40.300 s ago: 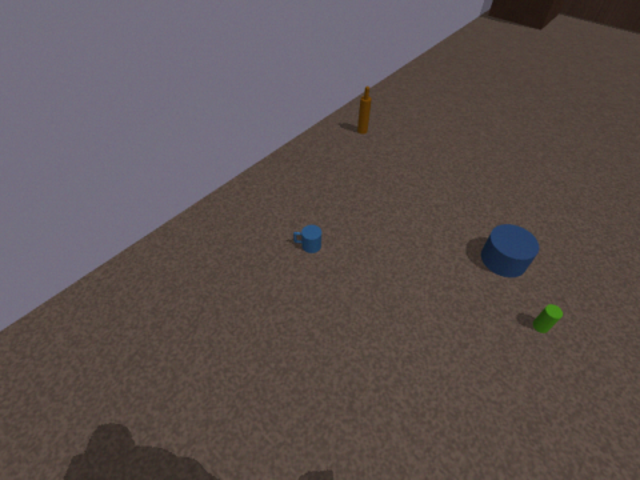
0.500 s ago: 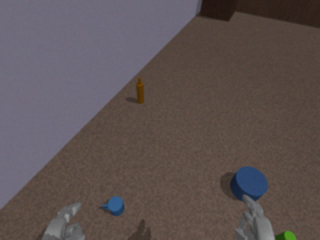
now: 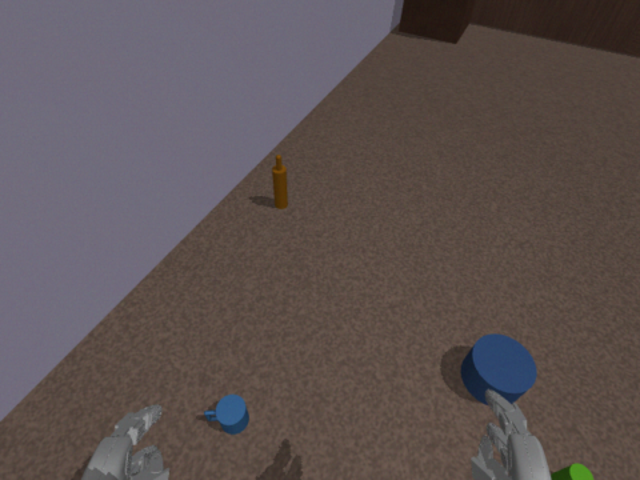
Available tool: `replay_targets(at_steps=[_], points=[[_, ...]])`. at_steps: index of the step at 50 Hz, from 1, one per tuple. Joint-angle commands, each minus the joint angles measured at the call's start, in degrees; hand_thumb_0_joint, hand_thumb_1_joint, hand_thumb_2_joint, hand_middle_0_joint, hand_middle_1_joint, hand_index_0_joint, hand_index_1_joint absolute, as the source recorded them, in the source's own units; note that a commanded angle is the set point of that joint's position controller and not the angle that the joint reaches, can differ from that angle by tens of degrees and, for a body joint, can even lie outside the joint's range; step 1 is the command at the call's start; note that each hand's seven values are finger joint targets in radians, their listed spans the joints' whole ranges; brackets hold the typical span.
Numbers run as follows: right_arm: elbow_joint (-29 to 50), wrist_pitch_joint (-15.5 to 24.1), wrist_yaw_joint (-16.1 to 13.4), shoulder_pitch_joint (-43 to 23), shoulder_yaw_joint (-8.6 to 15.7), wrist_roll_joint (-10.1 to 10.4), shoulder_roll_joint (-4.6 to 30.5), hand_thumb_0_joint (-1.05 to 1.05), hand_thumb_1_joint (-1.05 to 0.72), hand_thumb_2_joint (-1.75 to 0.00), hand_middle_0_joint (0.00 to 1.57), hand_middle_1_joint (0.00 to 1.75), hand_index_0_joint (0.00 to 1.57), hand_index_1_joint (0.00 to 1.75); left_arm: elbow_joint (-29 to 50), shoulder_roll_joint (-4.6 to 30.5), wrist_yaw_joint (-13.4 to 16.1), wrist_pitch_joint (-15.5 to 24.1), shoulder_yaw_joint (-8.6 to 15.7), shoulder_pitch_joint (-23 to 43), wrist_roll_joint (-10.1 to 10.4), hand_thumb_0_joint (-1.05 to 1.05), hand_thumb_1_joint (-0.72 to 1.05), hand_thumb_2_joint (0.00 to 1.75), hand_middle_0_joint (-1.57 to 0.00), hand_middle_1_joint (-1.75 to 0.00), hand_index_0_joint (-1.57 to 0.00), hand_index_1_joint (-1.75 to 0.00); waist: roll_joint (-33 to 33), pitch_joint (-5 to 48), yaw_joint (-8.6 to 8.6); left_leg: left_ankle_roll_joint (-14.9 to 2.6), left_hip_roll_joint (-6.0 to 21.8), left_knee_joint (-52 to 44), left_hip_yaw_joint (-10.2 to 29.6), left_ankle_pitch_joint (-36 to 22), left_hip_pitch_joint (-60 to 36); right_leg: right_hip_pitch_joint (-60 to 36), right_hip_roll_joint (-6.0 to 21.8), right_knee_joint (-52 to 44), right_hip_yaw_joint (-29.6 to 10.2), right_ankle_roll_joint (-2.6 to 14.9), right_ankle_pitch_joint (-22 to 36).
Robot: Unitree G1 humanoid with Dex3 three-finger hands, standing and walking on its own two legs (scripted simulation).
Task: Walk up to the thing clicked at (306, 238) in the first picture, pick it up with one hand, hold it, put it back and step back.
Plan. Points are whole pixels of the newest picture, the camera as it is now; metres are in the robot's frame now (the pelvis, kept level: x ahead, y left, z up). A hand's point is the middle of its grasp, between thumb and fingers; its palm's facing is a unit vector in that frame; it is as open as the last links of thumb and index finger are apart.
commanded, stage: home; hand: left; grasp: from above
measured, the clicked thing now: (226, 414) +0.42 +0.24 -0.67
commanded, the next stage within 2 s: stand in 0.08 s
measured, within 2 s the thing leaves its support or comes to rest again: neither
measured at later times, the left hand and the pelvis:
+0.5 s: hand out of the picture +0.10 +0.23 -0.10, palm faces +0.04 -0.95 -0.32, open 7.4 cm; pelvis -0.01 +0.01 +0.04, yaw +0 degrees
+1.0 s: hand out of the picture +0.04 +0.25 -0.10, palm faces +0.05 -0.95 -0.32, open 7.4 cm; pelvis -0.01 +0.01 +0.07, yaw +0 degrees
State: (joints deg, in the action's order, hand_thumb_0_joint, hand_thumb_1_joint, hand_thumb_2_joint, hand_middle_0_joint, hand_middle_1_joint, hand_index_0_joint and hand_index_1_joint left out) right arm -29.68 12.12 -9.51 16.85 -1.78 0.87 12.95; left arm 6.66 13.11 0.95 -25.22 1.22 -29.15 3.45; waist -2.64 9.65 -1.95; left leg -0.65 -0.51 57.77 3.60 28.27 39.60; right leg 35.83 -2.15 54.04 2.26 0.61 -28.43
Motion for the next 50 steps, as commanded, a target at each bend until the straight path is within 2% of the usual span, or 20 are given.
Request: replay_targets(at_steps=[1, 4, 8, 9, 10, 11, 12, 13, 15, 16, 20, 24, 26, 30, 33, 37, 39, 43, 45, 50], points=[[9.8, 3.3, -0.9, -3.8, 2.7, -0.1, 6.7, 0.00, -0.90, -0.90, 0.20, 0.30, 0.20, 0.30, 11.9, 6.3, 0.7, 2.8, 3.8, 0.9, -0.4, 0.00, 0.90, 0.90, -0.20, -0.30, -0.20, -0.30, 0.5, 4.5, -0.01, -0.59, 0.2, -8.6, -0.2, -14.6, -6.0, -1.7, 0.1, -8.7, 0.4, -0.17, 14.0], [9.4, 3.3, -0.9, -3.4, 3.1, -0.1, 7.4, 0.00, -0.90, -0.90, 0.20, 0.30, 0.20, 0.30, 11.7, 6.2, 0.5, 2.7, 3.2, 1.4, -0.5, 0.00, 0.90, 0.90, -0.20, -0.30, -0.20, -0.30, -0.7, 4.3, -0.74, -0.35, 0.4, -9.5, 0.1, -13.4, -7.0, -0.9, -0.1, -8.1, 0.5, -0.01, 12.6], [9.6, 3.2, -0.9, -3.4, 3.1, 0.0, 7.3, 0.00, -0.90, -0.90, 0.20, 0.30, 0.20, 0.30, 10.9, 6.3, 0.7, 2.6, 3.9, 0.3, -0.3, 0.00, 0.90, 0.90, -0.20, -0.30, -0.20, -0.30, 0.3, 4.0, -0.39, -0.53, 0.4, -8.6, -0.2, -14.7, -6.4, -1.2, 0.1, -8.4, 0.3, -0.06, 13.9], [-5.0, -2.6, 2.5, -8.0, 5.0, -7.3, 12.2, 0.00, -0.90, -0.90, 0.20, 0.30, 0.20, 0.30, -9.2, 10.7, 2.7, 14.4, 3.3, 18.5, -7.3, 0.00, 0.90, 0.90, -0.20, -0.30, -0.20, -0.30, 3.4, -9.9, 4.13, -2.97, 2.7, -14.5, 1.7, -22.7, -7.7, -9.9, 4.7, -12.1, -6.0, 2.06, 15.0], [-5.7, -4.6, 3.7, -8.1, 6.1, -7.1, 12.7, 0.00, -0.90, -0.90, 0.20, 0.30, 0.20, 0.30, -18.4, 11.5, 2.4, 18.3, 4.7, 13.5, -7.4, 0.00, 0.90, 0.90, -0.20, -0.30, -0.20, -0.30, 6.3, -3.6, 3.66, -3.61, 2.0, -13.7, 0.5, -25.5, -12.6, -12.5, 5.6, -13.1, -8.5, 3.94, 17.2], [-4.5, -5.5, 4.6, -6.9, 6.2, -7.4, 13.2, 0.00, -0.90, -0.90, 0.20, 0.30, 0.20, 0.30, -20.5, 11.6, 2.1, 20.2, 4.3, 13.6, -7.4, 0.00, 0.90, 0.90, -0.20, -0.30, -0.20, -0.30, 5.4, -3.1, 2.18, -3.54, 1.8, -14.2, 1.7, -23.5, -13.7, -11.2, 5.2, -14.7, -10.3, 4.65, 16.6], [-5.7, -5.8, 5.6, -7.3, 6.0, -6.8, 13.1, 0.00, -0.90, -0.90, 0.20, 0.30, 0.20, 0.30, -23.6, 12.5, 2.0, 21.6, 3.8, 13.5, -7.5, 0.00, 0.90, 0.90, -0.20, -0.30, -0.20, -0.30, 4.0, -1.6, 3.00, -3.60, 2.0, -15.4, 2.5, -23.7, -15.6, -15.3, 6.0, -14.3, -10.3, 4.16, 19.7], [-7.8, -6.0, 6.4, -7.0, 6.0, -5.3, 11.8, 0.00, -0.90, -0.90, 0.20, 0.30, 0.20, 0.30, -26.0, 12.2, 1.7, 22.5, 3.9, 15.4, -7.5, 0.00, 0.90, 0.90, -0.20, -0.30, -0.20, -0.30, 3.3, -0.1, 2.84, -3.20, 1.9, -16.7, 1.8, -25.1, -17.9, -17.3, 6.6, -13.4, -10.3, 3.74, 23.6], [-9.5, -6.6, 7.5, -8.4, 6.0, -4.0, 11.4, 0.00, -0.90, -0.90, 0.20, 0.30, 0.20, 0.30, -31.5, 11.1, 1.5, 22.6, 4.0, 17.1, -6.3, 0.00, 0.90, 0.90, -0.20, -0.30, -0.20, -0.30, 4.1, -1.6, 3.76, -3.05, 1.9, -19.2, 2.1, -23.3, -19.6, -17.0, 6.2, -15.8, -8.8, 2.60, 19.5], [-10.3, -6.9, 7.9, -9.4, 6.3, -3.8, 11.1, 0.00, -0.90, -0.90, 0.20, 0.30, 0.20, 0.30, -33.8, 11.1, 1.5, 22.9, 4.0, 17.6, -6.1, 0.00, 0.90, 0.90, -0.20, -0.30, -0.20, -0.30, 4.0, -2.5, 4.13, -3.23, 2.0, -20.5, 3.0, -18.8, -20.0, -16.6, 6.3, -17.9, -9.1, 2.31, 15.6], [-14.9, -8.3, 8.2, -8.8, 6.4, -4.1, 11.0, 0.00, -0.90, -0.90, 0.20, 0.30, 0.20, 0.30, -42.7, 11.1, 1.5, 24.6, 4.1, 20.5, -6.2, 0.00, 0.90, 0.90, -0.20, -0.30, -0.20, -0.30, 3.6, -6.7, 3.16, -3.01, 2.1, -25.7, 3.5, -13.5, -21.8, -17.5, 6.9, -23.5, -9.6, 1.77, 10.6], [-18.2, -8.8, 8.1, -9.4, 6.3, -3.9, 11.5, 0.00, -0.90, -0.90, 0.20, 0.30, 0.20, 0.30, -50.0, 10.5, 1.4, 25.5, 3.9, 20.2, -5.7, 0.00, 0.90, 0.90, -0.20, -0.30, -0.20, -0.30, 1.3, -8.0, 3.59, -2.72, 3.8, -31.6, 5.7, -16.2, -23.4, -22.6, 6.2, -26.0, -7.8, 1.04, 15.7], [-20.1, -8.9, 7.8, -9.5, 6.2, -3.7, 11.9, 0.00, -0.90, -0.90, 0.20, 0.30, 0.20, 0.30, -53.0, 10.5, 1.4, 25.8, 3.8, 20.2, -5.4, 0.00, 0.90, 0.90, -0.20, -0.30, -0.20, -0.30, 0.7, -8.5, 3.42, -2.31, 4.3, -33.6, 6.0, -20.1, -26.5, -23.7, 6.2, -27.4, -7.5, 0.86, 18.6], [-23.6, -9.4, 7.2, -8.9, 6.4, -3.1, 12.6, 0.00, -0.90, -0.90, 0.20, 0.30, 0.20, 0.30, -58.3, 11.6, 1.7, 26.0, 3.8, 19.9, -5.1, 0.00, 0.90, 0.90, -0.20, -0.30, -0.20, -0.30, 2.1, -7.2, 3.35, -2.09, 4.7, -35.0, 5.3, -29.0, -31.6, -27.5, 7.2, -30.2, -7.1, 0.63, 24.6], [-26.0, -9.7, 7.0, -7.8, 6.2, -2.7, 12.9, 0.00, -0.90, -0.90, 0.20, 0.30, 0.20, 0.30, -61.3, 12.3, 1.9, 26.0, 3.6, 20.5, -5.0, 0.00, 0.90, 0.90, -0.20, -0.30, -0.20, -0.30, 2.5, -7.7, 2.65, -1.75, 4.9, -36.7, 4.7, -31.0, -33.9, -28.7, 7.6, -32.0, -7.1, 0.45, 26.0], [-27.9, -10.4, 6.9, -9.1, 6.2, -2.7, 13.5, 0.00, -0.90, -0.90, 0.20, 0.30, 0.20, 0.30, -64.5, 12.4, 1.9, 25.6, 3.2, 21.2, -5.1, 0.00, 0.90, 0.90, -0.20, -0.30, -0.20, -0.30, 2.0, -11.0, 2.70, -1.45, 5.0, -40.1, 5.3, -21.5, -31.7, -29.1, 7.3, -34.8, -6.9, 0.07, 20.2], [-28.5, -10.4, 7.0, -9.8, 6.2, -2.5, 13.5, 0.00, -0.90, -0.90, 0.20, 0.30, 0.20, 0.30, -65.7, 12.4, 1.9, 25.9, 3.1, 21.0, -5.2, 0.00, 0.90, 0.90, -0.20, -0.30, -0.20, -0.30, 3.0, -10.5, 2.85, -1.54, 5.1, -40.0, 5.1, -24.3, -32.8, -29.9, 7.8, -35.7, -7.1, 0.16, 21.9], [-30.1, -10.8, 7.2, -9.9, 6.3, -2.5, 14.1, 0.00, -0.90, -0.90, 0.20, 0.30, 0.20, 0.30, -67.5, 12.7, 1.7, 25.8, 2.9, 21.2, -5.2, 0.00, 0.90, 0.90, -0.20, -0.30, -0.20, -0.30, 2.0, -12.4, 2.79, -1.45, 5.1, -42.3, 5.4, -16.6, -31.3, -29.4, 7.5, -36.9, -6.9, -0.09, 18.4], [-30.3, -10.7, 7.3, -10.4, 6.1, -2.4, 14.0, 0.00, -0.90, -0.90, 0.20, 0.30, 0.20, 0.30, -68.0, 13.0, 1.7, 26.0, 2.9, 21.5, -5.1, 0.00, 0.90, 0.90, -0.20, -0.30, -0.20, -0.30, 1.9, -11.6, 2.79, -1.60, 5.3, -42.5, 5.6, -18.6, -31.6, -30.2, 7.8, -37.0, -6.9, 0.09, 20.1], [-30.9, -10.6, 7.5, -11.2, 5.9, -2.5, 14.2, 0.00, -0.90, -0.90, 0.20, 0.30, 0.20, 0.30, -69.2, 13.5, 1.5, 26.0, 2.9, 21.8, -5.1, 0.00, 0.90, 0.90, -0.20, -0.30, -0.20, -0.30, 2.2, -12.8, 2.97, -1.54, 5.5, -43.5, 6.1, -16.3, -30.6, -29.7, 7.8, -37.4, -6.9, -0.05, 18.2]])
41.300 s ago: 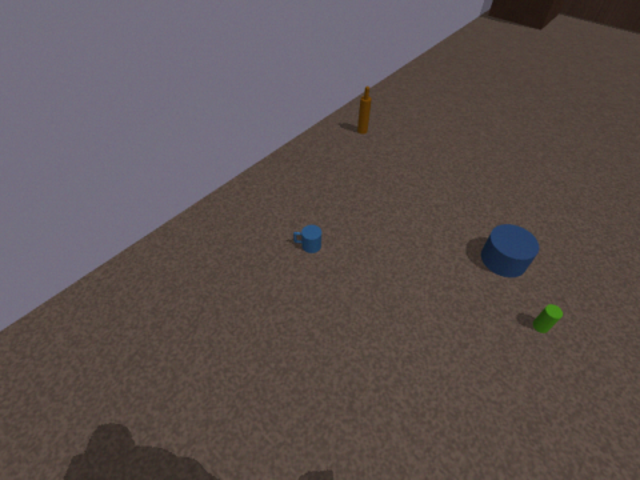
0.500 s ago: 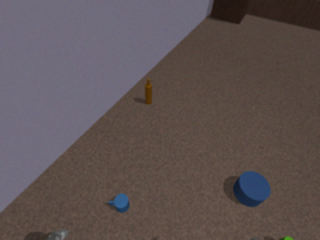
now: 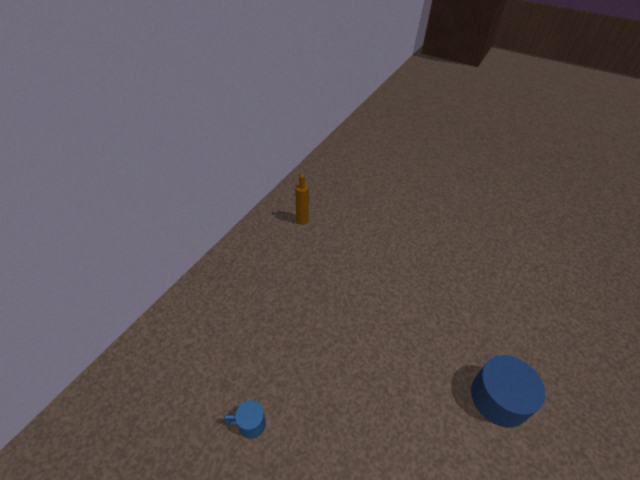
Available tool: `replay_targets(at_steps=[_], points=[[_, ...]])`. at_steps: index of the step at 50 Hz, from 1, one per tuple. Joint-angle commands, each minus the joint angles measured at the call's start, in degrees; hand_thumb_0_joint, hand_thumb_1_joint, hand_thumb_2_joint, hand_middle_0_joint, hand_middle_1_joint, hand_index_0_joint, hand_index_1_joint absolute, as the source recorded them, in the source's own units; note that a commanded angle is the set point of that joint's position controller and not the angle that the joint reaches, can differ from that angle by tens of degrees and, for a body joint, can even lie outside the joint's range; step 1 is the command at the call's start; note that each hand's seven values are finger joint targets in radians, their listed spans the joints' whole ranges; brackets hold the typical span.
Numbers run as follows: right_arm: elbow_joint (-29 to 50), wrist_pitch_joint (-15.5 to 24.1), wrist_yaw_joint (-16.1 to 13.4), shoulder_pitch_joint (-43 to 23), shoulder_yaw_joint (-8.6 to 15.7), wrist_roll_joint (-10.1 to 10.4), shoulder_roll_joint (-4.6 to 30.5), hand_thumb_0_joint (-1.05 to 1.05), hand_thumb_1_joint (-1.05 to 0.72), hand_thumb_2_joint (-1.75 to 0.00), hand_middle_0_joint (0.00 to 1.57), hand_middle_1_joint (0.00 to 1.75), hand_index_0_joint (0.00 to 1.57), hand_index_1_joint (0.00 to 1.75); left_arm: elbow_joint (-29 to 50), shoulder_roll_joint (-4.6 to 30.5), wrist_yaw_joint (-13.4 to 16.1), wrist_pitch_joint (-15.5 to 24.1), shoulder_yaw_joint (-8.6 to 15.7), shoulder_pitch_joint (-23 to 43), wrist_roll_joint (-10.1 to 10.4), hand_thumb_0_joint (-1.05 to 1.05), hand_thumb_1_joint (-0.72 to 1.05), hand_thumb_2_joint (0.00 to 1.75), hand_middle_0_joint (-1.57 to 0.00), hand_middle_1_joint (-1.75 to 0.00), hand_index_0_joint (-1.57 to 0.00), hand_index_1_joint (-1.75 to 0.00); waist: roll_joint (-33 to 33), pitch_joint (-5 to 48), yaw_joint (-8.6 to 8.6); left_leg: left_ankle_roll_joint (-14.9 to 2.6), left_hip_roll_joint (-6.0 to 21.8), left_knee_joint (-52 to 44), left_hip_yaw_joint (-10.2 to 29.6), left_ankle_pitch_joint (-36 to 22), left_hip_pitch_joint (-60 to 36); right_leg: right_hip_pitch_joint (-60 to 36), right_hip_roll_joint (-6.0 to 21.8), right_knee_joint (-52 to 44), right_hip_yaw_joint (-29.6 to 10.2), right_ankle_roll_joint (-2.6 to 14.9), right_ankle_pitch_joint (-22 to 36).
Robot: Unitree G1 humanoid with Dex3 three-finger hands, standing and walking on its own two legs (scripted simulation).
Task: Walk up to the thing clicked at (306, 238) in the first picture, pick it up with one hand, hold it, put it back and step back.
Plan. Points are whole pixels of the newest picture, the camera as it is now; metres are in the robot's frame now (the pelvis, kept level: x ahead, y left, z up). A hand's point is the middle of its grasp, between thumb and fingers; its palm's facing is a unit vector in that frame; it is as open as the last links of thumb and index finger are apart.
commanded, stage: stand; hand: left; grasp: from above
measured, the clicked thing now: (245, 419) +0.43 +0.22 -0.74
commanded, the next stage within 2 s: step back in 1.70 s
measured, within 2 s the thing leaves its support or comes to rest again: neither
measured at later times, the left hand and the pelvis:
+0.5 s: hand out of the picture +0.06 +0.23 -0.16, palm faces +0.03 -0.95 -0.32, open 7.4 cm; pelvis +0.00 -0.01 +0.00, yaw +0 degrees
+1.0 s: hand out of the picture +0.08 +0.23 -0.16, palm faces +0.03 -0.95 -0.32, open 7.4 cm; pelvis +0.01 -0.01 +0.00, yaw +0 degrees
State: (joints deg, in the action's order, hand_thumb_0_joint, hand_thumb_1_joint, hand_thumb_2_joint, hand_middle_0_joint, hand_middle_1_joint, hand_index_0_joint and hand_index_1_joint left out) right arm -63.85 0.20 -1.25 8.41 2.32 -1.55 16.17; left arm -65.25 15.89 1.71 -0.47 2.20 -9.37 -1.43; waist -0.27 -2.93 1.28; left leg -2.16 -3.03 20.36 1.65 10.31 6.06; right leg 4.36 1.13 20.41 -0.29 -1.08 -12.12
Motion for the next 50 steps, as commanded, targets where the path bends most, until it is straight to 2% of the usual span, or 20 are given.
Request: replay_targets(at_steps=[1, 3, 6, 9, 12, 14, 15, 17, 20, 22, 27, 36, 38, 42, 46, 48, 50], points=[[3.0, 1.3, -0.7, -2.5, 1.8, -0.1, 10.9, 0.00, -0.90, -0.90, 0.20, 0.30, 0.20, 0.30, 2.5, 10.8, 0.6, 1.2, 2.0, 2.2, -0.1, 0.00, 0.90, 0.90, -0.20, -0.30, -0.20, -0.30, -0.3, -0.7, -0.36, -0.05, 8.1, -6.4, 8.1, 2.2, 3.4, 1.8, 4.6, -3.7, -4.4, 1.71, 2.0], [2.8, 1.4, -0.7, -2.5, 1.6, 0.1, 10.9, 0.00, -0.90, -0.90, 0.20, 0.30, 0.20, 0.30, 2.2, 10.6, 0.7, 1.5, 1.8, 2.0, -0.2, 0.00, 0.90, 0.90, -0.20, -0.30, -0.20, -0.30, 0.4, 1.0, -0.39, -0.21, 8.1, -5.1, 7.5, -2.0, 1.6, 0.9, 5.2, -4.2, -4.8, 1.87, 4.0], [2.6, 1.5, -0.7, -2.7, 1.5, 0.1, 11.4, 0.00, -0.90, -0.90, 0.20, 0.30, 0.20, 0.30, 2.0, 11.3, 0.6, 1.5, 1.9, 2.8, 0.0, 0.00, 0.90, 0.90, -0.20, -0.30, -0.20, -0.30, -0.2, 1.2, -0.61, -0.11, 8.1, -5.5, 7.7, -1.3, 1.4, 1.1, 5.0, -4.1, -4.5, 1.83, 3.6], [2.4, 1.5, -0.6, -2.5, 1.1, 0.3, 11.5, 0.00, -0.90, -0.90, 0.20, 0.30, 0.20, 0.30, 2.2, 11.4, 0.5, 1.6, 1.7, 3.7, 0.1, 0.00, 0.90, 0.90, -0.20, -0.30, -0.20, -0.30, 0.3, 1.1, -0.78, 0.15, 7.9, -5.1, 7.1, -4.8, 1.3, 0.6, 5.2, -4.7, -4.8, 1.78, 5.1], [2.1, 1.6, -0.7, -2.5, 1.0, 0.3, 12.1, 0.00, -0.90, -0.90, 0.20, 0.30, 0.20, 0.30, 2.0, 12.0, 0.5, 1.5, 1.8, 3.7, 0.1, 0.00, 0.90, 0.90, -0.20, -0.30, -0.20, -0.30, -0.3, 2.1, -0.93, 0.02, 8.2, -5.4, 7.2, -4.1, 1.2, -0.1, 5.2, -4.3, -4.6, 1.89, 5.1], [2.0, 1.6, -0.7, -3.0, 0.9, 0.3, 12.2, 0.00, -0.90, -0.90, 0.20, 0.30, 0.20, 0.30, 1.7, 11.7, 0.4, 1.5, 1.7, 3.6, 0.2, 0.00, 0.90, 0.90, -0.20, -0.30, -0.20, -0.30, -0.3, 2.6, -0.61, -0.10, 8.5, -4.7, 7.1, -7.3, 0.0, -0.1, 5.5, -4.1, -4.7, 2.02, 6.5], [1.8, 1.6, -0.7, -2.9, 0.8, 0.4, 12.2, 0.00, -0.90, -0.90, 0.20, 0.30, 0.20, 0.30, 1.6, 11.8, 0.4, 1.5, 1.6, 3.7, 0.2, 0.00, 0.90, 0.90, -0.20, -0.30, -0.20, -0.30, -0.3, 1.9, -0.70, 0.13, 8.3, -5.1, 7.1, -6.7, 0.9, 0.0, 5.3, -4.4, -4.5, 1.85, 5.9], [1.6, 1.7, -0.7, -2.9, 0.7, 0.4, 12.2, 0.00, -0.90, -0.90, 0.20, 0.30, 0.20, 0.30, 1.7, 12.0, 0.3, 1.5, 1.6, 3.9, 0.2, 0.00, 0.90, 0.90, -0.20, -0.30, -0.20, -0.30, 0.4, 2.5, -0.68, 0.08, 8.5, -4.6, 6.9, -8.8, -0.2, -0.1, 5.4, -4.4, -4.8, 1.97, 7.1], [1.5, 1.7, -0.7, -3.5, 0.6, 0.4, 12.6, 0.00, -0.90, -0.90, 0.20, 0.30, 0.20, 0.30, 1.4, 11.7, 0.2, 1.4, 1.4, 3.9, 0.3, 0.00, 0.90, 0.90, -0.20, -0.30, -0.20, -0.30, -0.2, 1.0, -0.66, 0.35, 8.3, -5.4, 7.2, -6.0, 1.1, 0.3, 5.2, -4.5, -4.5, 1.88, 5.1], [1.3, 1.6, -0.7, -3.0, 0.6, 0.5, 12.7, 0.00, -0.90, -0.90, 0.20, 0.30, 0.20, 0.30, 1.5, 12.2, 0.2, 1.4, 1.6, 4.4, 0.3, 0.00, 0.90, 0.90, -0.20, -0.30, -0.20, -0.30, 0.2, 1.9, -0.87, 0.11, 8.6, -5.4, 7.1, -5.3, 0.9, -0.1, 5.4, -4.5, -4.7, 2.15, 5.5], [1.4, 1.8, -0.5, -3.8, 0.4, 0.6, 12.9, 0.00, -0.90, -0.90, 0.20, 0.30, 0.20, 0.30, 1.6, 12.2, 0.1, 1.7, 1.4, 4.6, 0.4, 0.00, 0.90, 0.90, -0.20, -0.30, -0.20, -0.30, 0.0, 2.3, -0.87, 0.29, 8.6, -4.6, 6.8, -9.4, -0.6, 0.3, 5.5, -5.0, -4.8, 1.95, 7.2], [1.1, 1.8, -0.6, -3.7, 0.3, 0.6, 13.2, 0.00, -0.90, -0.90, 0.20, 0.30, 0.20, 0.30, 1.7, 13.2, 0.0, 1.8, 1.7, 5.2, 0.6, 0.00, 0.90, 0.90, -0.20, -0.30, -0.20, -0.30, 0.3, 3.7, -1.02, 0.31, 8.9, -4.4, 6.3, -10.9, -0.4, -1.4, 5.8, -5.1, -5.0, 2.07, 9.0], [1.3, 1.9, -0.6, -4.1, 0.3, 0.7, 13.4, 0.00, -0.90, -0.90, 0.20, 0.30, 0.20, 0.30, 1.9, 12.8, 0.0, 1.9, 1.6, 5.6, 0.6, 0.00, 0.90, 0.90, -0.20, -0.30, -0.20, -0.30, -0.1, 3.9, -1.00, 0.22, 9.2, -4.1, 6.4, -12.9, -0.8, -1.8, 5.9, -4.8, -4.9, 2.12, 10.5], [1.2, 1.9, -0.5, -4.1, 0.4, 0.6, 13.8, 0.00, -0.90, -0.90, 0.20, 0.30, 0.20, 0.30, 2.0, 13.0, -0.2, 1.8, 1.5, 5.7, 0.6, 0.00, 0.90, 0.90, -0.20, -0.30, -0.20, -0.30, 0.3, 3.3, -1.15, 0.40, 9.2, -4.5, 6.2, -10.3, -1.0, -0.4, 5.6, -5.4, -4.8, 2.12, 8.2], [1.2, 1.9, -0.4, -4.2, 0.3, 0.7, 13.8, 0.00, -0.90, -0.90, 0.20, 0.30, 0.20, 0.30, 1.9, 13.4, -0.2, 1.9, 1.6, 5.4, 0.7, 0.00, 0.90, 0.90, -0.20, -0.30, -0.20, -0.30, 0.0, 3.5, -1.08, 0.34, 9.1, -4.6, 6.1, -9.9, -1.2, -0.5, 5.8, -5.6, -5.3, 2.20, 8.6], [1.2, 1.9, -0.4, -4.4, 0.3, 0.6, 13.8, 0.00, -0.90, -0.90, 0.20, 0.30, 0.20, 0.30, 2.1, 13.7, -0.2, 1.8, 1.6, 5.8, 0.7, 0.00, 0.90, 0.90, -0.20, -0.30, -0.20, -0.30, 0.2, 2.9, -1.05, 0.52, 9.2, -5.4, 6.4, -8.0, 0.0, -0.6, 5.7, -5.7, -5.1, 2.40, 6.4], [1.4, 1.9, -0.3, -4.4, 0.2, 0.6, 13.8, 0.00, -0.90, -0.90, 0.20, 0.30, 0.20, 0.30, 2.1, 13.4, -0.3, 2.0, 1.4, 5.7, 0.6, 0.00, 0.90, 0.90, -0.20, -0.30, -0.20, -0.30, 0.6, 2.7, -1.11, 0.40, 9.2, -5.1, 6.4, -9.0, 0.1, -0.4, 5.6, -5.7, -4.9, 2.15, 6.8]])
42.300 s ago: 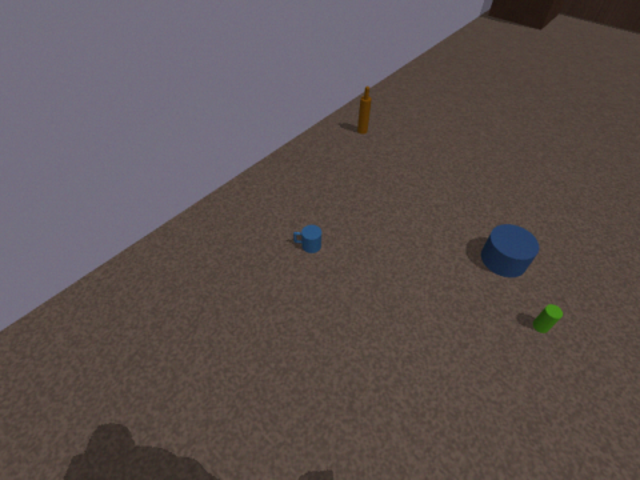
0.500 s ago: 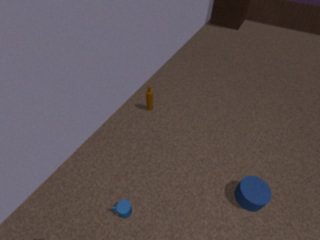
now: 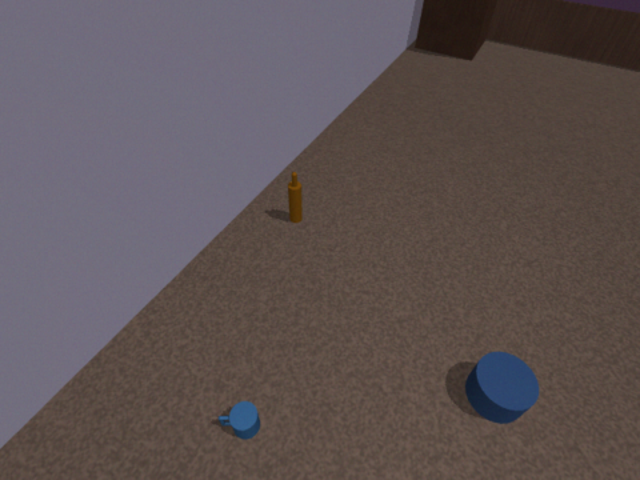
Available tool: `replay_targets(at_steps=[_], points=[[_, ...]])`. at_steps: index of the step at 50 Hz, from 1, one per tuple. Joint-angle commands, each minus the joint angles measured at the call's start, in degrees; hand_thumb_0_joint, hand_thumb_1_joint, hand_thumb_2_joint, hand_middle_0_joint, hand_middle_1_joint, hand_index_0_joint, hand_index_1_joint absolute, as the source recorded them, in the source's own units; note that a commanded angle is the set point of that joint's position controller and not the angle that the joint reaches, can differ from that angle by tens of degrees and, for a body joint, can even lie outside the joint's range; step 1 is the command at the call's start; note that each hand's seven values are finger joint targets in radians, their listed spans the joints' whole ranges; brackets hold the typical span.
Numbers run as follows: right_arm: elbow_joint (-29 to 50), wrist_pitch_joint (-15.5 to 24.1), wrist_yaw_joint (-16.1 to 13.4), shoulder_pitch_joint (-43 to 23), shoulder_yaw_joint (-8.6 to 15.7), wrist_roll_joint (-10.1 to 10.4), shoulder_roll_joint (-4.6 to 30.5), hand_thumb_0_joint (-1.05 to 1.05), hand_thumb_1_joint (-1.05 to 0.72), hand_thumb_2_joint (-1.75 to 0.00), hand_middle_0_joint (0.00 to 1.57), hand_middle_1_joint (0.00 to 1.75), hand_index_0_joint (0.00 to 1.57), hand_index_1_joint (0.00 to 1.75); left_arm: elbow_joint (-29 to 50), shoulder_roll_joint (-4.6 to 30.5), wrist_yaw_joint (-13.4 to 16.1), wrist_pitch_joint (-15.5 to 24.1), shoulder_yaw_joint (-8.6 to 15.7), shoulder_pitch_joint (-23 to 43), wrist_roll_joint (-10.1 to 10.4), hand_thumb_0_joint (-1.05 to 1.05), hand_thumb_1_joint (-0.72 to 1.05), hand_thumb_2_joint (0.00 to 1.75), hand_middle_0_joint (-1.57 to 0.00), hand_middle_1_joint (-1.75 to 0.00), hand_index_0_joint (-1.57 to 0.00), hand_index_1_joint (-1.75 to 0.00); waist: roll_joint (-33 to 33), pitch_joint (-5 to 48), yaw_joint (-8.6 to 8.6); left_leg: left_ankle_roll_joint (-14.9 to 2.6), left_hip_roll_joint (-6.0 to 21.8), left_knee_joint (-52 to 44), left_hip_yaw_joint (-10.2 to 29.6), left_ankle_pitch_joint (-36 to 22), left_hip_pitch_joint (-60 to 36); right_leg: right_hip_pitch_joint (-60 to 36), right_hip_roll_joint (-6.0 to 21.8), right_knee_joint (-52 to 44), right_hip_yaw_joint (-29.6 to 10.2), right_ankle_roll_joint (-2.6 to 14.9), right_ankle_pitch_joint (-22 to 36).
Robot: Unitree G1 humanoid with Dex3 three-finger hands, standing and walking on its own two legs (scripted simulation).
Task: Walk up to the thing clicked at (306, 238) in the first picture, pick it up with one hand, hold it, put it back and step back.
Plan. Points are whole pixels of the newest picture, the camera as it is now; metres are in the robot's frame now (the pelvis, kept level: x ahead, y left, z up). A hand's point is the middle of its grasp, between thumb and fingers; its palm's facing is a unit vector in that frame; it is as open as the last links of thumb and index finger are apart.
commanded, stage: stand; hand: left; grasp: from above
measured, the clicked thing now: (239, 420) +0.42 +0.24 -0.74
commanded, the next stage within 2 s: step back in 0.70 s
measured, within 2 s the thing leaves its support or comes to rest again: neither
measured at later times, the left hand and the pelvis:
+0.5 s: hand out of the picture +0.07 +0.24 -0.16, palm faces +0.01 -0.94 -0.33, open 7.4 cm; pelvis +0.00 +0.00 +0.00, yaw +0 degrees
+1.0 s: hand out of the picture +0.08 +0.29 -0.17, palm faces -0.03 -0.93 -0.38, open 7.4 cm; pelvis -0.04 +0.03 -0.02, yaw +0 degrees
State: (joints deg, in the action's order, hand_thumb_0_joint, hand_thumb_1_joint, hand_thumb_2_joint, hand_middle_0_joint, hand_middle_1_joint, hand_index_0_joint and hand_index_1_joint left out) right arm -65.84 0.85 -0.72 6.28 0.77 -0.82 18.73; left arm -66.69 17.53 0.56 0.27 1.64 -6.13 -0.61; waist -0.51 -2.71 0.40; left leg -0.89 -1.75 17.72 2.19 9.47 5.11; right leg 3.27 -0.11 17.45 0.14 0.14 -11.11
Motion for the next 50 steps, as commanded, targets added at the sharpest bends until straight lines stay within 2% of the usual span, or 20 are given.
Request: replay_targets(at_steps=[1, 6, 8, 12, 18, 22, 26, 31, 34, 35, 36, 38, 40, 42, 43, 45, 47, 48, 49, 50], points=[[3.4, 1.3, -0.8, -2.1, 1.8, -0.1, 11.4, 0.00, -0.90, -0.90, 0.20, 0.30, 0.20, 0.30, 3.7, 12.0, 0.9, 1.3, 2.1, 2.7, -0.2, 0.00, 0.90, 0.90, -0.20, -0.30, -0.20, -0.30, 0.8, 2.7, -0.41, -0.83, 8.1, -2.3, 5.8, -8.9, 0.6, 0.7, 7.1, -2.7, -5.8, 1.00, 6.4], [3.4, 1.1, -0.6, -2.1, 1.7, 0.0, 11.5, 0.00, -0.90, -0.90, 0.20, 0.30, 0.20, 0.30, 3.8, 12.0, 0.8, 1.5, 1.8, 2.5, -0.2, 0.00, 0.90, 0.90, -0.20, -0.30, -0.20, -0.30, 1.2, 2.3, -0.51, -0.77, 7.9, -2.5, 6.0, -7.2, 1.5, 0.6, 7.1, -3.3, -5.5, 0.86, 5.6], [3.2, 1.2, -0.6, -1.8, 1.7, 0.0, 11.8, 0.00, -0.90, -0.90, 0.20, 0.30, 0.20, 0.30, 3.8, 12.1, 0.6, 1.5, 1.8, 2.1, -0.2, 0.00, 0.90, 0.90, -0.20, -0.30, -0.20, -0.30, -0.1, 2.2, -0.59, -0.67, 7.7, -2.9, 5.8, -4.4, 1.3, 1.4, 7.0, -3.6, -5.8, 0.96, 4.4], [3.5, 1.3, -0.6, -2.0, 1.7, -0.1, 11.8, 0.00, -0.90, -0.90, 0.20, 0.30, 0.20, 0.30, 4.1, 12.4, 0.7, 1.6, 1.8, 2.4, -0.2, 0.00, 0.90, 0.90, -0.20, -0.30, -0.20, -0.30, 0.2, 4.0, -0.44, -1.02, 8.3, -2.2, 5.9, -7.8, 0.7, 0.1, 7.3, -3.0, -5.7, 1.07, 6.8], [3.2, 1.3, -0.5, -1.3, 1.5, 0.0, 11.8, 0.00, -0.90, -0.90, 0.20, 0.30, 0.20, 0.30, 4.1, 12.8, 0.6, 1.5, 1.8, 2.5, 0.1, 0.00, 0.90, 0.90, -0.20, -0.30, -0.20, -0.30, 0.7, 3.5, -0.59, -0.67, 8.0, -2.7, 5.8, -8.4, 1.0, 0.3, 7.1, -2.6, -5.7, 1.27, 6.7], [3.3, 1.3, -0.5, -1.2, 1.4, 0.1, 11.7, 0.00, -0.90, -0.90, 0.20, 0.30, 0.20, 0.30, 4.1, 13.1, 0.5, 1.5, 1.7, 2.0, -0.1, 0.00, 0.90, 0.90, -0.20, -0.30, -0.20, -0.30, 0.9, 3.0, -0.54, -0.66, 8.0, -3.0, 5.9, -6.3, 1.1, 1.0, 7.1, -2.9, -5.7, 1.16, 5.2], [3.4, 1.4, -0.5, -1.3, 1.5, 0.1, 12.2, 0.00, -0.90, -0.90, 0.20, 0.30, 0.20, 0.30, 4.4, 13.0, 0.6, 1.6, 1.6, 2.0, 0.0, 0.00, 0.90, 0.90, -0.20, -0.30, -0.20, -0.30, 0.9, 4.5, -0.52, -0.76, 8.4, -2.0, 5.7, -10.6, -0.4, 0.1, 7.3, -2.3, -5.6, 1.34, 9.0], [3.5, 1.3, -0.6, -1.2, 1.3, 0.1, 12.3, 0.00, -0.90, -0.90, 0.20, 0.30, 0.20, 0.30, 4.4, 13.2, 0.6, 1.7, 1.5, 2.1, 0.1, 0.00, 0.90, 0.90, -0.20, -0.30, -0.20, -0.30, 0.7, 4.3, -0.56, -0.96, 8.5, -1.7, 5.6, -11.8, -0.2, -0.3, 7.5, -2.2, -5.7, 1.21, 10.8], [3.4, 1.4, -0.5, -1.6, 1.2, 0.3, 12.3, 0.00, -0.90, -0.90, 0.20, 0.30, 0.20, 0.30, 4.3, 13.0, 0.5, 1.7, 1.3, 1.7, 0.2, 0.00, 0.90, 0.90, -0.20, -0.30, -0.20, -0.30, 0.6, 3.2, -0.38, -0.61, 8.5, -2.1, 5.9, -11.1, -0.5, 0.8, 7.3, -2.7, -5.7, 1.07, 9.5], [4.6, 0.2, -0.2, -3.9, 2.3, 0.0, 14.4, 0.00, -0.90, -0.90, 0.20, 0.30, 0.20, 0.30, 6.3, 17.5, 0.9, 1.2, 4.0, 1.0, 0.8, 0.00, 0.90, 0.90, -0.20, -0.30, -0.20, -0.30, 2.0, -2.8, -0.13, -1.49, 7.1, 4.2, 5.3, -16.7, 4.0, 5.5, 6.5, 1.5, -6.9, 1.64, 19.3], [5.6, -0.3, -0.2, -2.7, 2.3, 0.4, 13.9, 0.00, -0.90, -0.90, 0.20, 0.30, 0.20, 0.30, 7.2, 17.5, 1.2, 1.1, 4.2, 0.4, 0.9, 0.00, 0.90, 0.90, -0.20, -0.30, -0.20, -0.30, 2.1, -0.9, -0.54, -1.64, 6.7, 6.5, 4.2, -17.5, 4.4, 4.2, 7.0, 2.8, -6.7, 2.45, 22.0], [6.9, -0.9, -0.1, -1.3, 2.5, 0.9, 13.0, 0.00, -0.90, -0.90, 0.20, 0.30, 0.20, 0.30, 9.2, 17.8, 1.2, 0.9, 4.8, 0.1, 1.0, 0.00, 0.90, 0.90, -0.20, -0.30, -0.20, -0.30, 3.5, 3.9, -0.62, -1.53, 4.5, 12.9, 2.9, -14.9, 4.8, 2.8, 9.6, 4.1, -9.0, 5.62, 25.6], [8.4, -1.7, 0.1, -0.7, 2.9, 0.8, 12.7, 0.00, -0.90, -0.90, 0.20, 0.30, 0.20, 0.30, 11.8, 19.1, 1.3, 0.4, 5.3, 1.3, 0.5, 0.00, 0.90, 0.90, -0.20, -0.30, -0.20, -0.30, 7.1, 6.1, -0.72, -0.57, 0.8, 20.6, 0.4, -4.2, 6.9, 3.5, 14.8, 3.3, -14.0, 10.31, 27.3], [9.7, -2.7, 0.2, 0.8, 3.8, 0.2, 12.6, 0.00, -0.90, -0.90, 0.20, 0.30, 0.20, 0.30, 14.5, 19.5, 1.6, 0.2, 5.5, 3.4, -0.2, 0.00, 0.90, 0.90, -0.20, -0.30, -0.20, -0.30, 10.0, 4.5, -0.79, -0.87, -1.7, 32.9, 1.5, 18.9, 10.1, 8.3, 20.5, 3.1, -17.8, 15.56, 28.4], [10.6, -3.1, 0.4, 2.6, 3.9, 0.2, 12.8, 0.00, -0.90, -0.90, 0.20, 0.30, 0.20, 0.30, 16.1, 19.7, 1.7, 0.1, 5.7, 4.2, -0.8, 0.00, 0.90, 0.90, -0.20, -0.30, -0.20, -0.30, 10.5, 4.1, -1.44, -1.47, -0.6, 35.9, 3.2, 22.1, 11.3, 9.3, 21.6, 4.1, -17.6, 16.26, 28.6], [11.7, -2.9, 0.6, 3.4, 4.2, 0.7, 12.9, 0.00, -0.90, -0.90, 0.20, 0.30, 0.20, 0.30, 17.7, 18.6, 1.7, 0.0, 5.2, 5.2, -1.1, 0.00, 0.90, 0.90, -0.20, -0.30, -0.20, -0.30, 9.6, 3.9, -1.85, -1.73, -0.1, 34.4, 3.0, 20.5, 12.6, 8.6, 18.9, 7.3, -14.6, 14.46, 30.3], [12.2, -2.4, 0.6, 5.3, 4.4, 0.5, 12.8, 0.00, -0.90, -0.90, 0.20, 0.30, 0.20, 0.30, 19.0, 18.4, 1.7, -0.6, 4.9, 5.9, -1.1, 0.00, 0.90, 0.90, -0.20, -0.30, -0.20, -0.30, 9.7, 4.6, -2.46, -1.22, 1.4, 22.1, 0.6, 13.9, 10.7, 7.0, 15.3, 11.0, -11.8, 10.40, 26.5], [12.0, -1.9, 0.6, 5.8, 4.6, 0.0, 12.7, 0.00, -0.90, -0.90, 0.20, 0.30, 0.20, 0.30, 19.5, 17.8, 1.5, -1.2, 4.6, 5.6, -0.7, 0.00, 0.90, 0.90, -0.20, -0.30, -0.20, -0.30, 6.9, 5.0, -2.63, -0.86, 0.9, 12.5, -1.3, 5.5, 8.5, 6.4, 12.2, 14.5, -9.2, 7.79, 23.2], [12.4, -1.6, 0.5, 6.0, 5.0, -0.7, 13.3, 0.00, -0.90, -0.90, 0.20, 0.30, 0.20, 0.30, 20.2, 17.3, 1.2, -1.8, 4.5, 5.1, -0.3, 0.00, 0.90, 0.90, -0.20, -0.30, -0.20, -0.30, 2.5, 4.5, -2.70, -1.01, 2.7, 5.4, 0.8, -10.2, 5.7, 8.1, 8.1, 19.5, -6.7, 5.03, 17.5], [13.5, -1.3, 0.3, 5.0, 6.0, -1.8, 16.8, 0.00, -0.90, -0.90, 0.20, 0.30, 0.20, 0.30, 20.9, 14.4, 1.0, -2.4, 4.0, 3.0, 0.4, 0.00, 0.90, 0.90, -0.20, -0.30, -0.20, -0.30, -7.2, 4.6, -1.34, -3.70, 11.5, 2.8, 12.7, -23.9, 1.4, 15.4, 0.3, 28.3, -3.9, 2.23, 4.2]])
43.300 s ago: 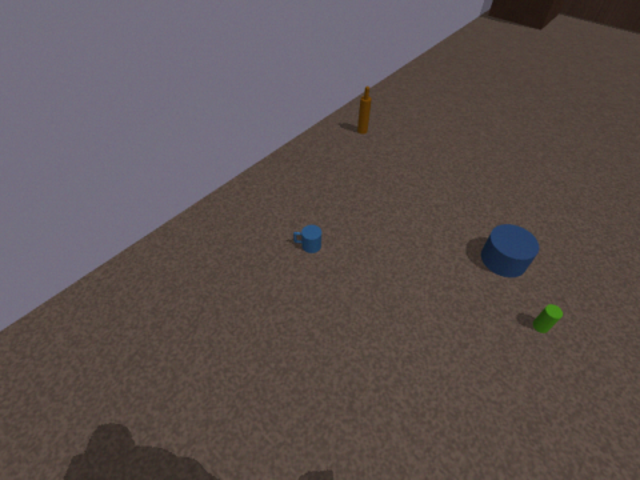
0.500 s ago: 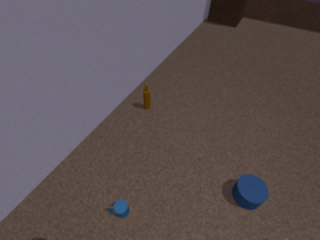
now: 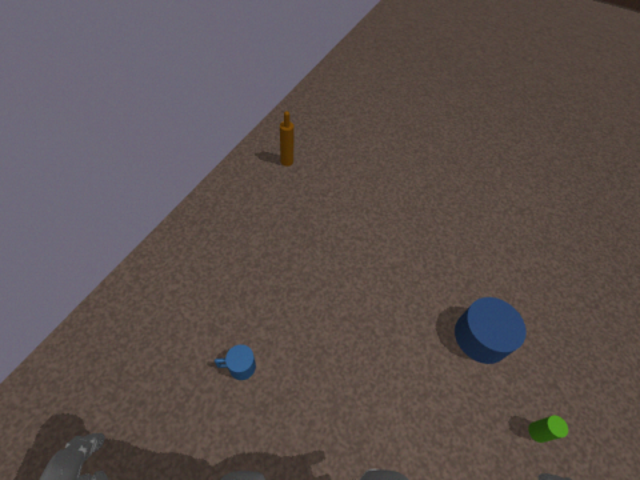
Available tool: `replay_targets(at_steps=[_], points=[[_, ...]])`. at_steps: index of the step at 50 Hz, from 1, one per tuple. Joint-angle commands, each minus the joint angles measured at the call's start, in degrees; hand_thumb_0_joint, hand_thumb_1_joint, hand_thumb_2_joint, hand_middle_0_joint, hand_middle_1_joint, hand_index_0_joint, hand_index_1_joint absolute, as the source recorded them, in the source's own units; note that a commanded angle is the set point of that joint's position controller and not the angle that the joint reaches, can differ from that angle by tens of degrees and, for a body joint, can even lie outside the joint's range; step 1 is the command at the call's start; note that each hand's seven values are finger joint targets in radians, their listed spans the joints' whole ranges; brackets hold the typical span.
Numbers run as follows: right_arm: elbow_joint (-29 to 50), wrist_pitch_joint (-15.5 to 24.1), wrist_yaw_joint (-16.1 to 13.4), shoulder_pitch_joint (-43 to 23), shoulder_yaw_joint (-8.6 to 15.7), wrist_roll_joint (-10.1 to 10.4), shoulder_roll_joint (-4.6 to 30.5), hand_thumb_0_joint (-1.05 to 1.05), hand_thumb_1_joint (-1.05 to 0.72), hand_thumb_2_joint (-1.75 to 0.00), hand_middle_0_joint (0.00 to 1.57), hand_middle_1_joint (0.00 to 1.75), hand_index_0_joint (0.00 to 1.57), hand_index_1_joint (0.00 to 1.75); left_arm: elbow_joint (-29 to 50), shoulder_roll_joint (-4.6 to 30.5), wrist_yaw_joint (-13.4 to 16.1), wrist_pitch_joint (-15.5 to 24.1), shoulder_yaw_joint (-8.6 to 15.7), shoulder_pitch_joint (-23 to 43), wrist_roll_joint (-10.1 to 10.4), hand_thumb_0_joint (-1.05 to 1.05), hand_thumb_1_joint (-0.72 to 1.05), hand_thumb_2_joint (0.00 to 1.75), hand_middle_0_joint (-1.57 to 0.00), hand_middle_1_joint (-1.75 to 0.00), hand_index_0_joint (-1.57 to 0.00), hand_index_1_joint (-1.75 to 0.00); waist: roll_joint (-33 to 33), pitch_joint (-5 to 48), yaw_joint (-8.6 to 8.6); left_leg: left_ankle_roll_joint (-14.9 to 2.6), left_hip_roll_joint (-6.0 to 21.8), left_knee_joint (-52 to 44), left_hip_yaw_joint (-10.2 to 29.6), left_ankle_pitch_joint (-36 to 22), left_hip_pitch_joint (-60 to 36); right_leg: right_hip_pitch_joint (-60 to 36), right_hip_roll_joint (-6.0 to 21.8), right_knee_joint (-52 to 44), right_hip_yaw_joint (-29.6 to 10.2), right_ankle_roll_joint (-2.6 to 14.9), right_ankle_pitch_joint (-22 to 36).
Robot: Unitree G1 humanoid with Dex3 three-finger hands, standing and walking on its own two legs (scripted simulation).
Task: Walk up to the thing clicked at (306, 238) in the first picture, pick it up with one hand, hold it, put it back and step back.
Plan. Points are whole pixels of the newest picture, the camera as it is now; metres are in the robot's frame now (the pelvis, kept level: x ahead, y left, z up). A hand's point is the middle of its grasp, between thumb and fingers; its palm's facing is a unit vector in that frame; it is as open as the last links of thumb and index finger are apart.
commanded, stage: step back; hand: left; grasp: from above
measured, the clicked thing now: (235, 362) +0.46 +0.21 -0.72
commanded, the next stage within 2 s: none
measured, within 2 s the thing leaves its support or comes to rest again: neither
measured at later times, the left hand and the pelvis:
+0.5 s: hand out of the picture +0.01 +0.26 -0.16, palm faces -0.13 -0.91 -0.40, open 7.4 cm; pelvis -0.11 +0.00 -0.01, yaw -7 degrees
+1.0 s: hand out of the picture -0.11 +0.25 -0.15, palm faces -0.03 -0.93 -0.35, open 7.4 cm; pelvis -0.25 +0.00 +0.00, yaw -2 degrees
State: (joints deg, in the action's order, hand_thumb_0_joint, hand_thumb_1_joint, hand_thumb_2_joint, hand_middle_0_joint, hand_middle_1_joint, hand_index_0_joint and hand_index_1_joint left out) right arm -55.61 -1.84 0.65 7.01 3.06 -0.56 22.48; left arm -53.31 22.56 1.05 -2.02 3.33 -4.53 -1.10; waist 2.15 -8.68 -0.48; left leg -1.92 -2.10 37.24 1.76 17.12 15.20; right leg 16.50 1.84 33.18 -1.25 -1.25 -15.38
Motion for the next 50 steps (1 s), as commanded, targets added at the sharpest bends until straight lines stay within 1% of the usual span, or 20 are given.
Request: replay_targets(at_steps=[1, 2, 3, 6, 15, 20, 24, 25, 26, 27, 30, 35, 38, 40, 41, 42, 43, 44, 47, 50], points=[[4.3, 1.9, -1.1, 3.2, 4.2, -2.3, 15.9, 0.00, -0.90, -0.90, 0.20, 0.30, 0.20, 0.30, 7.2, 8.2, 0.9, -0.5, 2.2, -0.2, 0.8, 0.00, 0.90, 0.90, -0.20, -0.30, -0.20, -0.30, -13.0, 10.2, 0.23, -7.70, 18.8, -15.9, 20.4, -43.9, -11.7, 10.0, -8.2, 21.1, -3.9, 2.46, -18.9], [5.1, 1.9, -1.2, 4.4, 4.6, -1.4, 18.0, 0.00, -0.90, -0.90, 0.20, 0.30, 0.20, 0.30, 7.3, 9.2, 1.5, -0.7, 2.5, -0.7, 0.5, 0.00, 0.90, 0.90, -0.20, -0.30, -0.20, -0.30, -11.8, 12.3, -1.79, -12.23, 23.3, -14.5, 22.4, -48.1, -8.8, 8.7, -9.0, 29.4, -9.2, 2.22, -24.4], [5.3, 1.8, -1.7, 3.2, 4.7, -1.2, 17.3, 0.00, -0.90, -0.90, 0.20, 0.30, 0.20, 0.30, 7.1, 9.4, 1.8, -0.8, 2.6, 1.0, 0.1, 0.00, 0.90, 0.90, -0.20, -0.30, -0.20, -0.30, -10.2, 12.2, -2.09, -12.58, 23.5, -15.5, 23.2, -44.1, -8.4, 9.8, -8.7, 33.5, -11.4, 2.58, -23.2], [7.4, 2.0, -2.7, -2.2, 3.3, -1.2, 13.0, 0.00, -0.90, -0.90, 0.20, 0.30, 0.20, 0.30, 6.0, 10.3, 1.3, -0.9, 3.0, -2.9, 0.9, 0.00, 0.90, 0.90, -0.20, -0.30, -0.20, -0.30, -9.7, 9.7, 1.89, -8.95, 15.7, -12.4, 11.3, -39.3, -8.4, 12.2, -8.0, 38.7, -11.5, 2.03, -13.8], [9.4, 2.2, -3.0, 4.8, 3.9, -0.6, 13.4, 0.00, -0.90, -0.90, 0.20, 0.30, 0.20, 0.30, 9.6, 9.9, 0.3, -0.6, 4.2, -2.8, 0.1, 0.00, 0.90, 0.90, -0.20, -0.30, -0.20, -0.30, -8.5, 11.5, -2.42, -12.97, 18.2, -10.5, 12.2, -36.3, -14.5, 10.8, -6.1, 26.7, -7.3, -0.31, -15.2], [11.4, 1.9, -2.5, 1.4, 4.1, -1.1, 14.6, 0.00, -0.90, -0.90, 0.20, 0.30, 0.20, 0.30, 8.7, 9.4, -0.5, -0.5, 4.6, -7.4, -0.1, 0.00, 0.90, 0.90, -0.20, -0.30, -0.20, -0.30, -10.5, 13.4, -0.90, -11.94, 18.8, -11.4, 12.5, -24.0, -8.5, 3.5, -3.2, 14.8, -3.0, 0.88, -13.6], [11.6, 0.8, -2.2, -1.5, 3.2, 0.1, 13.1, 0.00, -0.90, -0.90, 0.20, 0.30, 0.20, 0.30, 5.9, 9.9, -0.7, 0.5, 5.2, -15.2, -1.0, 0.00, 0.90, 0.90, -0.20, -0.30, -0.20, -0.30, -7.2, 14.9, 2.80, -4.07, 13.1, -5.1, 7.5, -12.3, 2.6, -11.0, -0.8, -9.9, -3.8, 4.42, 2.6], [12.1, 0.8, -2.0, -0.4, 2.5, 0.3, 10.5, 0.00, -0.90, -0.90, 0.20, 0.30, 0.20, 0.30, 7.3, 13.9, -0.6, 1.0, 6.3, -13.5, -1.8, 0.00, 0.90, 0.90, -0.20, -0.30, -0.20, -0.30, 4.8, 12.4, 1.70, -0.17, 5.4, 3.8, 4.1, 0.1, 13.5, -12.9, 8.6, -12.8, -19.8, 7.72, 3.3], [12.3, 0.5, -2.6, -3.3, 2.6, 0.6, 9.3, 0.00, -0.90, -0.90, 0.20, 0.30, 0.20, 0.30, 9.4, 18.9, -0.8, 0.7, 7.2, -8.8, -0.9, 0.00, 0.90, 0.90, -0.20, -0.30, -0.20, -0.30, 13.5, 7.8, 3.54, 2.47, -3.7, 17.5, 1.1, 17.4, 13.0, -0.1, 19.3, -16.6, -28.2, 17.42, 8.3], [11.2, 0.1, -2.8, -1.7, 3.3, 0.2, 10.9, 0.00, -0.90, -0.90, 0.20, 0.30, 0.20, 0.30, 11.7, 19.0, -0.5, 1.1, 7.0, -4.6, -1.4, 0.00, 0.90, 0.90, -0.20, -0.30, -0.20, -0.30, 12.4, 5.0, 2.32, 3.03, -2.7, 28.3, 6.3, 18.6, 10.0, 7.4, 22.2, -17.3, -31.1, 20.23, 9.9], [8.5, 0.6, -2.7, 3.8, 2.7, 1.4, 11.0, 0.00, -0.90, -0.90, 0.20, 0.30, 0.20, 0.30, 13.4, 13.0, 0.1, 1.2, 5.3, 2.3, -1.0, 0.00, 0.90, 0.90, -0.20, -0.30, -0.20, -0.30, 6.2, 4.1, -1.80, 2.56, -5.3, 33.0, 6.6, 9.5, 9.7, 5.0, 10.5, -11.5, -11.9, 13.30, 19.9], [10.5, 1.3, -2.7, 2.6, 1.9, 0.6, 10.0, 0.00, -0.90, -0.90, 0.20, 0.30, 0.20, 0.30, 13.3, 11.5, 0.7, 1.0, 4.9, -5.1, -1.4, 0.00, 0.90, 0.90, -0.20, -0.30, -0.20, -0.30, 6.8, 9.0, 3.14, 2.91, -1.6, 15.7, 3.6, 13.5, 12.5, -13.4, 11.9, -5.3, -11.6, 14.06, 28.8], [9.9, 1.6, -2.5, 4.5, 2.1, 0.0, 9.2, 0.00, -0.90, -0.90, 0.20, 0.30, 0.20, 0.30, 13.7, 12.4, 0.4, 0.2, 4.6, -5.5, -0.7, 0.00, 0.90, 0.90, -0.20, -0.30, -0.20, -0.30, 8.9, 10.4, 2.71, 2.11, 0.2, 0.8, -0.3, 10.3, 7.1, -14.3, 11.2, -2.1, -11.5, 12.92, 30.2], [7.8, 2.0, -2.3, 9.3, 2.7, -0.4, 9.3, 0.00, -0.90, -0.90, 0.20, 0.30, 0.20, 0.30, 14.6, 12.8, 0.1, -0.3, 4.2, -3.0, 0.0, 0.00, 0.90, 0.90, -0.20, -0.30, -0.20, -0.30, 6.0, 11.9, -0.31, 1.32, 0.3, -13.4, -2.6, -4.6, -1.8, -9.9, 9.9, 1.6, -9.7, 10.23, 26.2], [8.3, 2.3, -2.3, 8.0, 3.4, -0.8, 10.8, 0.00, -0.90, -0.90, 0.20, 0.30, 0.20, 0.30, 15.0, 11.2, -0.1, -0.5, 3.8, -4.2, 0.1, 0.00, 0.90, 0.90, -0.20, -0.30, -0.20, -0.30, 2.7, 12.2, 0.54, 0.00, 3.5, -14.8, 2.5, -10.6, -5.6, -5.2, 7.2, 2.8, -8.8, 7.55, 18.9], [9.2, 2.6, -2.2, 7.4, 4.4, -1.8, 15.2, 0.00, -0.90, -0.90, 0.20, 0.30, 0.20, 0.30, 15.5, 9.3, -0.3, -0.6, 3.3, -5.6, 0.2, 0.00, 0.90, 0.90, -0.20, -0.30, -0.20, -0.30, -7.0, 13.8, 0.91, -4.17, 14.9, -15.4, 17.0, -19.3, -10.5, 4.1, 1.6, 10.3, -5.5, 4.41, 5.7], [10.2, 2.3, -1.6, 4.8, 5.1, -1.1, 20.5, 0.00, -0.90, -0.90, 0.20, 0.30, 0.20, 0.30, 16.0, 10.4, 0.2, -0.5, 4.3, -1.1, 0.5, 0.00, 0.90, 0.90, -0.20, -0.30, -0.20, -0.30, -16.1, 11.2, -1.42, -13.12, 23.9, -16.9, 25.9, -30.0, -3.0, 6.4, -6.1, 20.9, -0.9, 2.08, -18.7], [10.3, 2.6, -1.9, 4.5, 5.4, -1.5, 20.0, 0.00, -0.90, -0.90, 0.20, 0.30, 0.20, 0.30, 15.7, 11.0, 0.8, -0.6, 4.7, 1.2, -0.4, 0.00, 0.90, 0.90, -0.20, -0.30, -0.20, -0.30, -13.7, 9.5, -2.93, -16.96, 26.9, -17.2, 29.3, -30.8, 0.1, 7.3, -5.9, 31.4, -7.2, 2.01, -22.3], [10.8, 2.7, -2.8, 0.2, 3.4, -1.2, 14.5, 0.00, -0.90, -0.90, 0.20, 0.30, 0.20, 0.30, 13.0, 10.1, 0.5, -0.8, 4.8, -3.8, 0.9, 0.00, 0.90, 0.90, -0.20, -0.30, -0.20, -0.30, -7.7, 9.0, 1.69, -11.69, 17.7, -11.8, 13.3, -36.5, -3.4, 11.0, -7.7, 40.0, -10.1, 2.53, -16.0], [11.7, 2.4, -2.7, 1.5, 3.3, -1.3, 12.9, 0.00, -0.90, -0.90, 0.20, 0.30, 0.20, 0.30, 12.3, 9.8, 0.1, -0.4, 5.0, -4.5, 0.2, 0.00, 0.90, 0.90, -0.20, -0.30, -0.20, -0.30, -9.4, 9.1, 0.22, -11.90, 15.5, -10.1, 10.7, -34.3, -6.5, 10.5, -6.9, 34.6, -7.3, 0.51, -15.4]])
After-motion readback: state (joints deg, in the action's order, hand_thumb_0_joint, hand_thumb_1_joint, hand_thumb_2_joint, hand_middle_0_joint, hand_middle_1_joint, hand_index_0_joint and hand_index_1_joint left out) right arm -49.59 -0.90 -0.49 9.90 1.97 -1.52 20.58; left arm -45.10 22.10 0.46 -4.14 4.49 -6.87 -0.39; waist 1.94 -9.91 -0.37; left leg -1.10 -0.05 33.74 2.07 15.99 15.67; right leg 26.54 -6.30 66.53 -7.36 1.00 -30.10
